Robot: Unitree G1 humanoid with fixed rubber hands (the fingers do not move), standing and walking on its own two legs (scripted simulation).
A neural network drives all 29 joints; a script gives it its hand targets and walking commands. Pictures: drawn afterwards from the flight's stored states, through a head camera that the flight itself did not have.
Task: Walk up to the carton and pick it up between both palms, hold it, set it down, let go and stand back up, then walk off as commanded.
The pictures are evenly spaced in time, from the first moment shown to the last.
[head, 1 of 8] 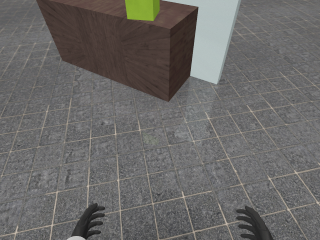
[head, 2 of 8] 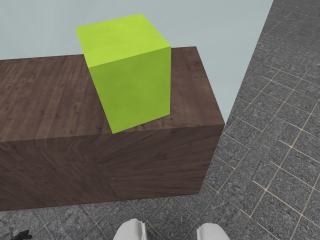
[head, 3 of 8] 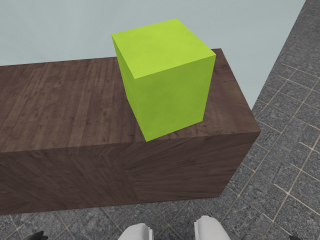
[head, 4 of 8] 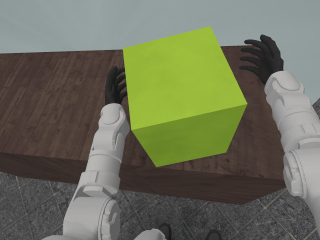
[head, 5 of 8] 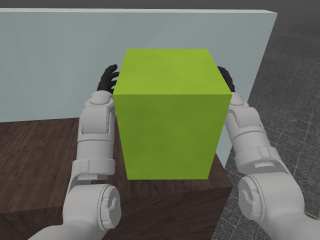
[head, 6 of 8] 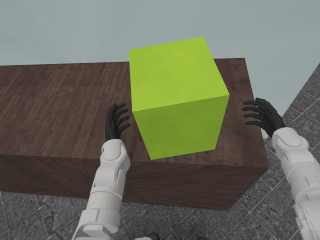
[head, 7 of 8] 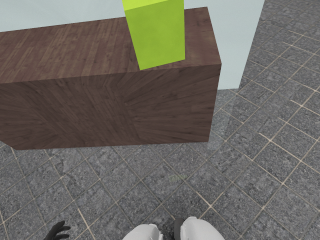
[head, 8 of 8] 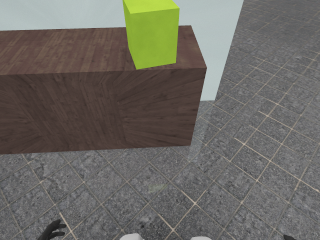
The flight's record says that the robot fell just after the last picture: no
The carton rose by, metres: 0.19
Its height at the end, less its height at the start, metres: +0.00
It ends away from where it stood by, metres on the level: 0.03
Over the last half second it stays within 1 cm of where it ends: yes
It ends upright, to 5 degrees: yes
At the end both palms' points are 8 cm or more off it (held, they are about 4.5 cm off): yes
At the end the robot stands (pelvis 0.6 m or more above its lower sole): yes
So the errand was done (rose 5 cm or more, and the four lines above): yes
